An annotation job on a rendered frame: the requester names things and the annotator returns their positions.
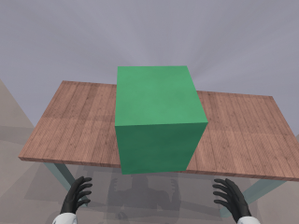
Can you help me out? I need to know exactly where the right robot hand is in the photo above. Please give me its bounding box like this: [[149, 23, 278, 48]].
[[212, 178, 252, 224]]

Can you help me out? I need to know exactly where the left robot hand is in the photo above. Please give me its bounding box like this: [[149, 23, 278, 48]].
[[60, 176, 93, 214]]

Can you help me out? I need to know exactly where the carton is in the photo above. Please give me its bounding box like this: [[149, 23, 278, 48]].
[[115, 65, 208, 175]]

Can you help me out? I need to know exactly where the left robot forearm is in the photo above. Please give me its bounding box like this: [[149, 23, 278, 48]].
[[52, 213, 78, 224]]

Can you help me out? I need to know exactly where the table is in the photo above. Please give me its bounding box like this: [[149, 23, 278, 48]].
[[18, 80, 299, 218]]

